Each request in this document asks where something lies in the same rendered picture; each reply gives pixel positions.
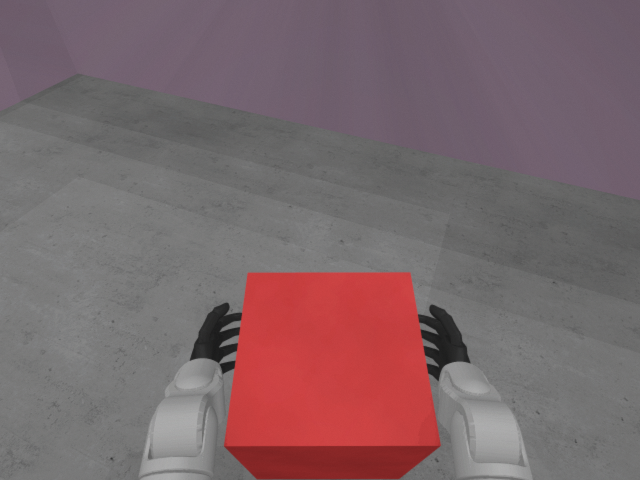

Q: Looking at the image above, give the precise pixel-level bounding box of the left robot hand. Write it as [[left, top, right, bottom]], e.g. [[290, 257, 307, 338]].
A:
[[190, 303, 242, 374]]

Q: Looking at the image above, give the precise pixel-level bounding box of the right robot hand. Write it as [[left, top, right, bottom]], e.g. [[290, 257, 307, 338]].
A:
[[418, 305, 471, 382]]

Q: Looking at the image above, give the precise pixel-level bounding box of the left robot forearm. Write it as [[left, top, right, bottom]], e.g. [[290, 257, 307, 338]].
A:
[[138, 358, 226, 480]]

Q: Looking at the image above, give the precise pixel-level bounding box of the right robot forearm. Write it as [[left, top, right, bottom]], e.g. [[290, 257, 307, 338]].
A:
[[437, 362, 533, 480]]

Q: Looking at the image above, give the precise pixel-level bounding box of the carton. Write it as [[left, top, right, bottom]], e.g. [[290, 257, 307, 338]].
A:
[[224, 272, 441, 479]]

